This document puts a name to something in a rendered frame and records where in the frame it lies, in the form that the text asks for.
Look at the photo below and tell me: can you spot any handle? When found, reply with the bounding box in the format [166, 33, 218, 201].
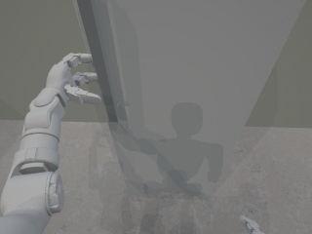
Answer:
[77, 0, 120, 123]

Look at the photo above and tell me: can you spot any robot left upper arm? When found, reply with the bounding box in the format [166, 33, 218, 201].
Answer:
[0, 171, 65, 234]

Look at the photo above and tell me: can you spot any fridge door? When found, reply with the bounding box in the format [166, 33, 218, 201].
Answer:
[73, 0, 306, 197]

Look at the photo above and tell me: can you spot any right robot hand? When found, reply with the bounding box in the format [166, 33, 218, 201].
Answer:
[239, 215, 264, 234]

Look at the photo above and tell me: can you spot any left robot hand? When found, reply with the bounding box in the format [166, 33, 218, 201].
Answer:
[46, 53, 101, 105]

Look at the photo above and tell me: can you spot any left robot forearm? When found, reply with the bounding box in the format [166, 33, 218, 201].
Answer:
[0, 87, 67, 216]

